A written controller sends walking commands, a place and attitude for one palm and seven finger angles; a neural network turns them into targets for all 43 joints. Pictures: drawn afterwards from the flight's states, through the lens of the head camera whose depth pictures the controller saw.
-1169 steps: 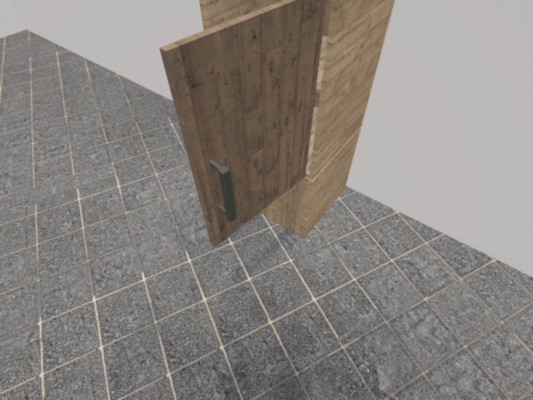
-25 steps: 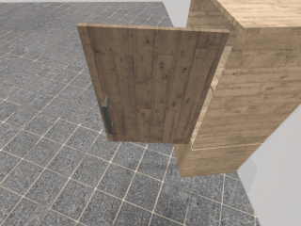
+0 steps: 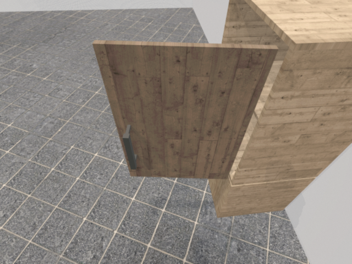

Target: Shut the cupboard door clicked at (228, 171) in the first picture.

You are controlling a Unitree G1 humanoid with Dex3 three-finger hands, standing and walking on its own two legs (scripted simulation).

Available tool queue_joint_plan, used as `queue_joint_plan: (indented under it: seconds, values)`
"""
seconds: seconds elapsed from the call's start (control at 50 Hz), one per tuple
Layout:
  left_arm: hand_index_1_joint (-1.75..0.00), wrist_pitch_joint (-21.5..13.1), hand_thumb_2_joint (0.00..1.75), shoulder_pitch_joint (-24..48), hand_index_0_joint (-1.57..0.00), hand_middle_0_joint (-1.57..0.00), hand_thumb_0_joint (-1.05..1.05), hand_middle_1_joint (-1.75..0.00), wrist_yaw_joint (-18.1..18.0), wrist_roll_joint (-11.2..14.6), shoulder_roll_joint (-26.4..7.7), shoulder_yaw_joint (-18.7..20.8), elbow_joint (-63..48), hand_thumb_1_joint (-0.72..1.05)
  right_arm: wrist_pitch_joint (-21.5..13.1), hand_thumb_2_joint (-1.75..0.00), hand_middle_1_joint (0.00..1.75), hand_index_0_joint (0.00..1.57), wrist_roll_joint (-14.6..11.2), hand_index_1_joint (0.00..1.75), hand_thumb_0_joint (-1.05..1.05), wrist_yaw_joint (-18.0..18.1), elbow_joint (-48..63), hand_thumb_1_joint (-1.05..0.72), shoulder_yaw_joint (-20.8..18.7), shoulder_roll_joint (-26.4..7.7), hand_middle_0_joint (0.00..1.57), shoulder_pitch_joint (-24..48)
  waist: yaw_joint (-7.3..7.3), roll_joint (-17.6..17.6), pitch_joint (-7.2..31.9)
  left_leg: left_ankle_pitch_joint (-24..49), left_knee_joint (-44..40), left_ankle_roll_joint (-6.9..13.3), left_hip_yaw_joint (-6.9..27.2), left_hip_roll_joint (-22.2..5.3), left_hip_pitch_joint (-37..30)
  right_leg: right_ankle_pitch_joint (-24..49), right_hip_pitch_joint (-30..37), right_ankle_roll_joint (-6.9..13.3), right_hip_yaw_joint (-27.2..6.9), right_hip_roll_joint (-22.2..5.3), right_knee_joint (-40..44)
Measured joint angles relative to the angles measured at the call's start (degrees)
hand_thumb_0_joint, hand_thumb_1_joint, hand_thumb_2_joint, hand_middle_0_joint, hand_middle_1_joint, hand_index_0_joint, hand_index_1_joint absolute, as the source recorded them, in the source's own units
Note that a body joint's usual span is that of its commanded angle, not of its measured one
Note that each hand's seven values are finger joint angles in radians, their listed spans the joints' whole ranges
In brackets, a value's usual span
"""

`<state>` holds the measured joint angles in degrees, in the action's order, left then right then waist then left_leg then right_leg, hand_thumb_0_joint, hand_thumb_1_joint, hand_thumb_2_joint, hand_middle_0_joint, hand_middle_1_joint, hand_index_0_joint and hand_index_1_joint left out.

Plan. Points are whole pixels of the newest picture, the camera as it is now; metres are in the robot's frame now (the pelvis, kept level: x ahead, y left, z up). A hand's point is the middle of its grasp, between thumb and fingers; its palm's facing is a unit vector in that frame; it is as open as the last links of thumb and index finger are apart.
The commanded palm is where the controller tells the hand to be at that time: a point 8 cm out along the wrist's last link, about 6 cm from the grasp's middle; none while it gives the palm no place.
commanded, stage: raise the hand and make a fist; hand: left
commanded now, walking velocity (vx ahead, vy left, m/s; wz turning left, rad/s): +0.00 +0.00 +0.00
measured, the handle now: (131, 148) +0.48 +0.19 -0.11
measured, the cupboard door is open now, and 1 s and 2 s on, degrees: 82 82 82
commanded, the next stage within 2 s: bring the fist close to the handle in 1.98 s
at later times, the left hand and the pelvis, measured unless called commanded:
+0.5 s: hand (115, 258) +0.16 +0.16 -0.09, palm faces +0.03 -1.00 -0.04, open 13.1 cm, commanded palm +0.12 +0.22 -0.07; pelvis -0.02 -0.05 -0.10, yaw +1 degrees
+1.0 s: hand (105, 252) +0.16 +0.18 -0.07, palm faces +0.08 -1.00 -0.04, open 5.6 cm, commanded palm +0.13 +0.22 -0.07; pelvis -0.05 -0.04 -0.12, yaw +1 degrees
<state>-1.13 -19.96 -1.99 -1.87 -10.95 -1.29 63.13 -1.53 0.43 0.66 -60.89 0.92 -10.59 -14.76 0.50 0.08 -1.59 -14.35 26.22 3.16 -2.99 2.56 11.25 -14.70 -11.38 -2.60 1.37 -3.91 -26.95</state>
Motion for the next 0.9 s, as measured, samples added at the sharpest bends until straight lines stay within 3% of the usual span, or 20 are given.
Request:
queue_joint_plan:
  seconds: [0.08,0.1,0.12,0.16,0.22,0.26,0.32,0.4,0.46,0.52,0.58,0.68,0.74,0.8,0.86,0.9]
  values:
    - [-0.3,-0.07,0.28,0.5,-0.15,-0.15,-0.06,-0.3,-0.33,-0.19,0.04,-0.41,0.52,-0.52,0.24,-0.9,0.3,0.2,-0.21,0.3,0.01,0.01,-0.33,-0.92,0.2,-0.12,0.2,0.92,0.08,0.09,-0.3,-0.5,0.55,-0.26,0.32,-0.43,-0.07,-0.15,0.61,0.11,0.36,0.41,0.43]
    - [-0.3,3.45,0.28,-2.84,-0.15,-0.15,-0.08,-0.3,0.39,-1.25,-0.78,-0.07,-8.74,-0.53,-0.69,-0.9,0.3,0.2,-0.57,0.3,0.01,0.71,1.76,-0.92,0.59,-0.06,0.2,0.53,-0.18,0.52,-1.1,-1.05,1.66,-0.39,0.27,-0.63,0.21,-0.53,0.22,0.31,0.31,0.57,-0.74]
    - [-0.31,4.12,0.26,-7.33,-0.15,-0.15,-0.11,-0.3,0.29,-0.38,-2.45,-0.72,-19.59,-0.56,-3.38,-0.9,0.3,0.2,-1.48,0.3,0.01,2.0,4.41,-0.92,1.15,-0.01,0.2,-0.69,-0.02,1.14,-1.32,-1.73,2.76,-0.55,-0.1,-0.74,0.58,-1.39,-0.89,1.11,0.04,0.63,-2.96]
    - [-0.31,1.41,0.24,-13.09,-0.16,-0.16,-0.15,-0.31,-1.69,3.08,-5.15,-0.94,-34.98,-0.62,-9.47,-0.9,0.3,0.2,-2.49,0.3,0.01,3.39,7.77,-0.92,1.16,-0.35,0.2,-2.96,0.48,1.51,0.01,-2.83,4.15,-0.96,-0.59,-0.62,1.23,-3.32,-2.54,2.67,-0.14,0.37,-6.29]
    - [-0.33,-1.4,0.23,-11.66,-0.18,-0.18,-0.15,-0.33,-3.82,7.31,-4.33,0.74,-46.71,-0.59,-14.04,-0.9,0.3,0.2,-3.42,0.3,0.01,3.37,11.95,-0.91,0.0,-2.38,0.2,-3.42,-0.49,-1.07,1.97,-4.25,7.82,-0.99,0.85,-0.44,4.23,-4.97,-3.9,1.52,1.32,-0.03,-8.06]
    - [-0.35,-5.84,0.26,-7.24,-0.2,-0.2,-0.12,-0.35,-3.15,8.35,-2.5,2.95,-49.92,-0.54,-15.44,-0.9,0.3,0.2,-3.01,0.3,0.01,2.98,14.7,-0.91,-0.55,-3.63,0.2,-1.82,-1.57,-2.48,3.25,-5.15,11.28,-1.04,1.85,-0.45,8.47,-5.74,-7.43,1.19,2.31,-0.17,-10.83]
    - [-0.39,-16.55,0.3,0.06,-0.23,-0.23,-0.08,-0.39,1.6,10.7,-0.69,7.45,-49.77,-0.45,-16.83,-0.9,0.3,0.2,-1.57,0.3,0.01,1.82,18.84,-0.91,-1.5,-3.4,0.2,1.43,-2.15,-1.12,6.24,-7.11,18.48,-1.79,1.86,-0.85,18.68,-8.33,-18.12,1.85,2.19,-0.11,-19.01]
    - [-0.46,-30.25,0.36,2.46,-0.3,-0.3,-0.05,-0.46,14.25,15.6,0.43,12.16,-48.61,-0.33,-17.05,-0.9,0.3,0.2,-0.56,0.3,0.01,-0.68,24.28,-0.91,-2.98,-2.24,0.2,4.41,-1.73,3.48,8.92,-11.33,29.68,-3.34,1.53,-2.63,31.48,-12.5,-31.57,3.54,1.61,1.24,-30.68]
    - [-0.52,-35.75,0.39,-1.21,-0.35,-0.35,-0.03,-0.52,22.33,16.6,-0.27,14.1,-49.19,-0.25,-16.58,-0.9,0.3,0.2,-0.31,0.3,0.01,-1.76,27.27,-0.91,-4.21,-2.98,0.2,6.08,-1.26,4.65,10.02,-14.9,38.34,-4.61,2.68,-3.75,39.35,-15.9,-38.95,4.86,2.56,2.09,-38.62]
    - [-0.58,-34.04,0.43,-6.24,-0.41,-0.41,-0.02,-0.57,25.36,18.15,-1.77,15.23,-52.04,-0.18,-15.34,-0.9,0.3,0.2,-0.74,0.3,0.01,-1.5,29.14,-0.91,-5.36,-3.98,0.2,7.61,0.03,3.79,9.63,-17.65,44.89,-5.03,4.09,-4.12,44.18,-16.4,-42.96,5.2,3.57,2.45,-44.03]
    - [-0.64,-31.91,0.46,-9.61,-0.47,-0.47,-0.02,-0.63,25.22,20.82,-2.12,16.21,-56.46,-0.11,-14.72,-0.9,0.3,0.2,-1.06,0.3,0.01,-0.19,29.66,-0.91,-5.54,-4.42,0.2,8.28,1.78,1.63,9.72,-19.03,48.96,-5.49,5.76,-4.26,47.55,-20.01,-45.38,5.72,5.05,2.66,-47.58]
    - [-0.73,-32.73,0.51,-6.61,-0.56,-0.56,-0.01,-0.73,26.2,23.36,-1.82,16.01,-62.88,0.0,-14.85,-0.9,0.3,0.2,-1.33,0.3,0.01,2.4,28.54,-0.91,-3.47,-3.68,0.2,8.54,3.85,-1.11,10.05,-19.49,52.52,-5.31,7.14,-4.29,51.74,-20.53,-48.78,5.81,6.31,2.7,-50.33]
    - [-0.79,-29.75,0.54,-1.43,-0.62,-0.62,-0.01,-0.79,28.99,23.64,-2.34,14.71,-62.27,0.07,-13.88,-0.9,0.3,0.2,-1.94,0.3,0.01,3.13,28.07,-0.91,-2.01,-2.4,0.2,8.2,3.56,-1.89,10.2,-19.23,53.43,-5.21,6.94,-4.42,53.56,-20.13,-50.74,5.78,6.09,2.8,-51.22]
    - [-0.85,-22.83,0.57,1.87,-0.68,-0.67,-0.01,-0.85,30.39,23.31,-3.03,13.92,-60.27,0.14,-12.07,-0.9,0.3,0.2,-2.66,0.3,0.01,3.22,28.51,-0.91,-1.25,-1.06,0.2,6.93,2.12,-2.2,9.93,-18.68,53.07,-5.1,6.19,-4.49,53.87,-19.42,-51.45,5.45,5.34,2.81,-51.08]
    - [-0.91,-17.45,0.6,1.19,-0.73,-0.73,0.0,-0.91,27.88,22.49,-3.18,14.34,-60.77,0.22,-10.45,-0.9,0.3,0.2,-2.81,0.3,0.01,3.02,29.08,-0.91,-1.54,-0.1,0.2,4.69,0.76,-1.92,9.96,-18.08,51.64,-4.64,5.14,-4.6,52.79,-18.53,-50.85,4.94,4.33,2.9,-49.85]
    - [-0.95,-16.89,0.62,-0.82,-0.77,-0.77,0.0,-0.95,24.75,22.01,-2.85,14.95,-62.36,0.26,-9.88,-0.9,0.3,0.2,-2.72,0.3,0.01,2.79,29.19,-0.91,-2.13,0.11,0.2,2.98,0.32,-1.64,10.35,-17.72,50.54,-4.27,4.58,-4.64,51.82,-17.95,-50.04,4.6,3.8,2.96,-48.72]
